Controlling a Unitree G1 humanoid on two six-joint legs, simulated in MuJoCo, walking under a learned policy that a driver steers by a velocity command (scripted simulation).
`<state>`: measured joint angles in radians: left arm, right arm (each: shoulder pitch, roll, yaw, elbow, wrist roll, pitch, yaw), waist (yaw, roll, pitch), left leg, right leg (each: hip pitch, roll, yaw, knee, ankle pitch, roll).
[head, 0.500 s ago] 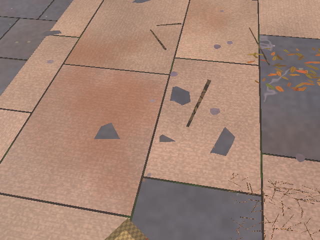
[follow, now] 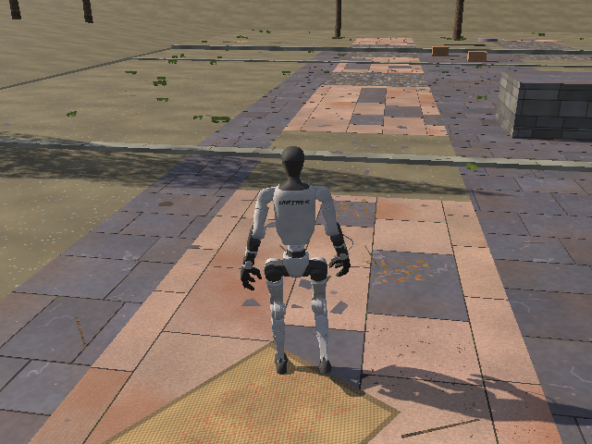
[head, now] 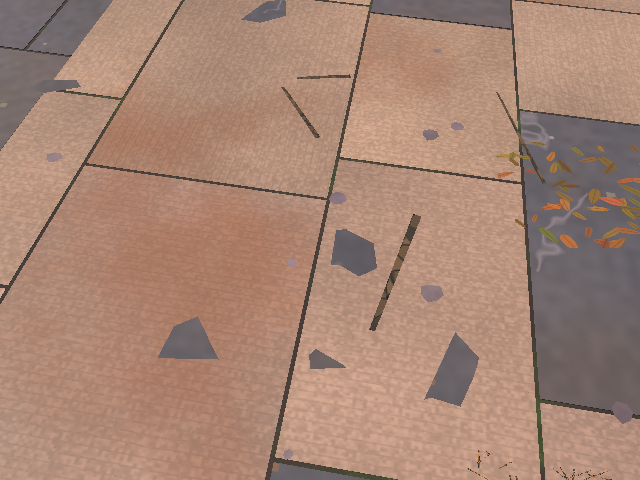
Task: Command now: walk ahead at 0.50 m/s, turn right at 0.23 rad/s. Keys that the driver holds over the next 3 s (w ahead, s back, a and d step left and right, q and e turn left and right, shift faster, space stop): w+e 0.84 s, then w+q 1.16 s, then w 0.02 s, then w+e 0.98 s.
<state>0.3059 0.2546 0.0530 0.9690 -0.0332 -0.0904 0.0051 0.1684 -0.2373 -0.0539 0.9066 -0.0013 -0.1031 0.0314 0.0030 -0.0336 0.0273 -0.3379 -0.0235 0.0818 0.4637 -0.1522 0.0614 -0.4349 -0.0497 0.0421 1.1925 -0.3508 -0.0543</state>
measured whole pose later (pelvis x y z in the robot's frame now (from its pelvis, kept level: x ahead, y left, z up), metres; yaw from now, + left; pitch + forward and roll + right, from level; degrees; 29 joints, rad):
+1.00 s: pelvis +0.56 -0.11 -0.01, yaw -29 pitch +2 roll +1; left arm 0.34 0.28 0.07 0.79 -0.02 -0.06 0.01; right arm 0.10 -0.26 -0.06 0.78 0.00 -0.13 0.03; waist 0.03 -0.03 0.00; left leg -0.43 -0.06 -0.01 0.53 -0.15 0.04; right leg -0.27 0.08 0.14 1.04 -0.47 -0.04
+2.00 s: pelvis +1.03 -0.22 -0.01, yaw +4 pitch +2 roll -1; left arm 0.23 0.31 0.06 0.76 -0.01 -0.11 0.00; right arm 0.20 -0.30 -0.06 0.63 0.01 -0.04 0.04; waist 0.02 -0.01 0.06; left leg -0.40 -0.08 0.00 0.55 -0.18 0.09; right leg -0.43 -0.07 0.03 1.20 -0.39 0.01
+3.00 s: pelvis +1.61 -0.26 -0.01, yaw -20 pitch +2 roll +1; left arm 0.36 0.31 0.06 0.72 -0.03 -0.02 0.01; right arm 0.13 -0.27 -0.05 0.66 -0.01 -0.11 0.01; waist 0.03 -0.04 0.00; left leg -0.39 -0.03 0.00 0.53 -0.18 0.02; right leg -0.35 0.06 0.13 1.11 -0.46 -0.02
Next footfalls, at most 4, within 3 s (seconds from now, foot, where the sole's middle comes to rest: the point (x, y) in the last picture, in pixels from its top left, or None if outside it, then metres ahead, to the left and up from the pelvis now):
0.44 right None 0.38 -0.17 -0.77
0.92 left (360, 374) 0.71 -0.08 -0.77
1.38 right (485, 339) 0.81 -0.38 -0.77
1.86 left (379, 234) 1.13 -0.15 -0.77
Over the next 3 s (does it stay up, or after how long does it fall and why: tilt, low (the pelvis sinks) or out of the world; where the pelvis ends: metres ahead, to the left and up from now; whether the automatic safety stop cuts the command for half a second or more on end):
stays up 1.61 -0.26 -0.01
